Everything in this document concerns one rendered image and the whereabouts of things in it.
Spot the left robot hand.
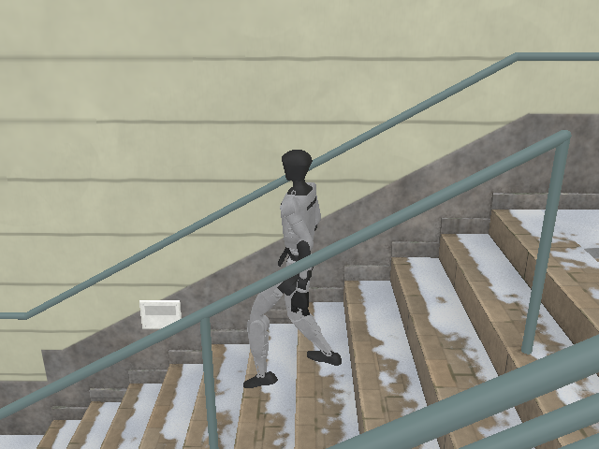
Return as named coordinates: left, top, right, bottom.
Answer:
left=291, top=291, right=310, bottom=316

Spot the robot right upper arm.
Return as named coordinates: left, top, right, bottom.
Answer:
left=306, top=182, right=321, bottom=225

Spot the robot left upper arm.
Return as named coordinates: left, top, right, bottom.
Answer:
left=280, top=196, right=314, bottom=251

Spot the robot left shin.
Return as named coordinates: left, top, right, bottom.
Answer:
left=247, top=320, right=269, bottom=378

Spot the right robot hand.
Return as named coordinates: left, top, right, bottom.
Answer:
left=278, top=247, right=291, bottom=267

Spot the robot left foot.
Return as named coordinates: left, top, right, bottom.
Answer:
left=243, top=371, right=278, bottom=388

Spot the robot left forearm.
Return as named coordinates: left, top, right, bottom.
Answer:
left=296, top=240, right=312, bottom=293

